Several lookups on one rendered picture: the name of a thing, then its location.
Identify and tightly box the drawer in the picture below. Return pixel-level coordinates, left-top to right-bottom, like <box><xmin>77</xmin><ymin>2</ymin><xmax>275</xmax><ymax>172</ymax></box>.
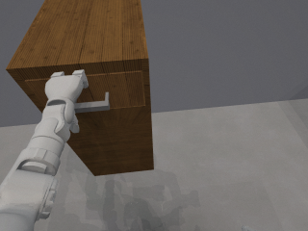
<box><xmin>25</xmin><ymin>70</ymin><xmax>144</xmax><ymax>109</ymax></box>

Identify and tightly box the robot left hand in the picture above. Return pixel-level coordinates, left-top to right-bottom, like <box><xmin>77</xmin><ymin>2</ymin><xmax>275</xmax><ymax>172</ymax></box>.
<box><xmin>44</xmin><ymin>69</ymin><xmax>89</xmax><ymax>134</ymax></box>

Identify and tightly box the left robot upper arm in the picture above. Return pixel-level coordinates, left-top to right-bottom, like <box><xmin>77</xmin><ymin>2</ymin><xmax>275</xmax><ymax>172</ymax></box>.
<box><xmin>0</xmin><ymin>169</ymin><xmax>59</xmax><ymax>231</ymax></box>

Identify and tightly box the handle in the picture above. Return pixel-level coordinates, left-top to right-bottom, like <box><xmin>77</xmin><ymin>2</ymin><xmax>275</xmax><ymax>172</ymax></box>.
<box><xmin>74</xmin><ymin>91</ymin><xmax>110</xmax><ymax>114</ymax></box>

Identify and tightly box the cabinet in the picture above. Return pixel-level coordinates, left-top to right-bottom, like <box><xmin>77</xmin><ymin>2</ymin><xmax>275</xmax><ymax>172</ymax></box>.
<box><xmin>6</xmin><ymin>0</ymin><xmax>154</xmax><ymax>176</ymax></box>

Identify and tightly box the left robot forearm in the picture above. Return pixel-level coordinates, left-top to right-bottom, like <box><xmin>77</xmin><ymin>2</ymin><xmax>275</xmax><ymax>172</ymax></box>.
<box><xmin>0</xmin><ymin>96</ymin><xmax>75</xmax><ymax>198</ymax></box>

